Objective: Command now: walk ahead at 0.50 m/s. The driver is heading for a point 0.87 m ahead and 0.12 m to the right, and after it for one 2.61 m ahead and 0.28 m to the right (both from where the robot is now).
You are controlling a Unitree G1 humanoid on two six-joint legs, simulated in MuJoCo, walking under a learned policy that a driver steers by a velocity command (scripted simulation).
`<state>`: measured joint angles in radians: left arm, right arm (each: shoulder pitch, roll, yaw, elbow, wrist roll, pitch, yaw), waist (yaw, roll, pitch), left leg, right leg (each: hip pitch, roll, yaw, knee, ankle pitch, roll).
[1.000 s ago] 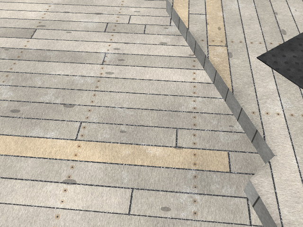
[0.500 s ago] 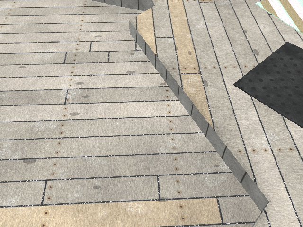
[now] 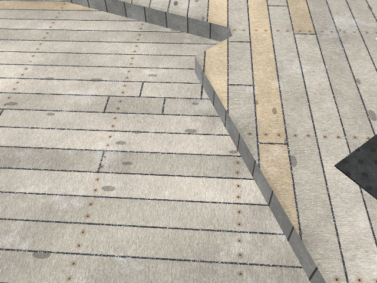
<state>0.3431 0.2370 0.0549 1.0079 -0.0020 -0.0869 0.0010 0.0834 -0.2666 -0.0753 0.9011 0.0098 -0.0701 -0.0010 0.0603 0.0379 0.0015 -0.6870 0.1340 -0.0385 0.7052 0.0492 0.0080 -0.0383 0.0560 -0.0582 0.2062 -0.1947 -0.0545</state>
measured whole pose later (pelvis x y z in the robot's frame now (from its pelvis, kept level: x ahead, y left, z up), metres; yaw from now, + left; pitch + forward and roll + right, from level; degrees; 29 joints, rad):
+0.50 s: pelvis +0.29 +0.07 +0.00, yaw -1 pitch +1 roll +1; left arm 0.11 0.28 0.08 0.93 -0.01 -0.07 0.01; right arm 0.32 -0.24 -0.06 0.98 -0.01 -0.09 0.01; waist -0.05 -0.04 0.00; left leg -0.09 -0.07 0.08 0.23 -0.17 0.07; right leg -0.69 -0.14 0.04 0.88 -0.07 -0.02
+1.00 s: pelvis +0.58 -0.02 +0.00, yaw -17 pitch +2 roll +0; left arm 0.29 0.26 0.07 0.87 -0.01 -0.06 0.00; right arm 0.08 -0.28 -0.07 0.82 -0.01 -0.11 -0.01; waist 0.03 0.03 0.04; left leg -0.63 0.10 -0.07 0.93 -0.22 -0.04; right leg -0.20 0.11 0.07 0.34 -0.16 -0.09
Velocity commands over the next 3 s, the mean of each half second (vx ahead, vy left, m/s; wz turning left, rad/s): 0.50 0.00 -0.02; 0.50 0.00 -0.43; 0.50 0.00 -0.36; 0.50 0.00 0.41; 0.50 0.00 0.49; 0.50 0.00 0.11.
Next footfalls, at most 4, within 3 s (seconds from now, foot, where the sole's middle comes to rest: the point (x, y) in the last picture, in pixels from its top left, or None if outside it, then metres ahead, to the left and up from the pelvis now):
0.18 left None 0.30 0.15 -0.79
0.74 right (237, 258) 0.60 -0.09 -0.79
1.24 left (207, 183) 0.92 0.03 -0.79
1.72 right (296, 147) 1.03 -0.33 -0.66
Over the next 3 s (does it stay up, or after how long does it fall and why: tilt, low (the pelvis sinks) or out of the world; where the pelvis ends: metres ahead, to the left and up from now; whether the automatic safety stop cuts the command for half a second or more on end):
stays up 1.64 -0.24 0.11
